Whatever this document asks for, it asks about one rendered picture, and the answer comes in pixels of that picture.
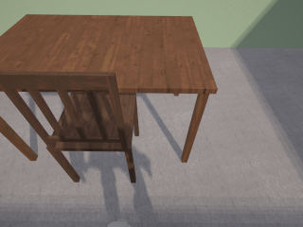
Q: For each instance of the table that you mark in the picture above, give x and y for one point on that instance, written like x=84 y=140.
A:
x=150 y=55

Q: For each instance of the chair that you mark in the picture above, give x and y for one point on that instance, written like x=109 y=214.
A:
x=89 y=121

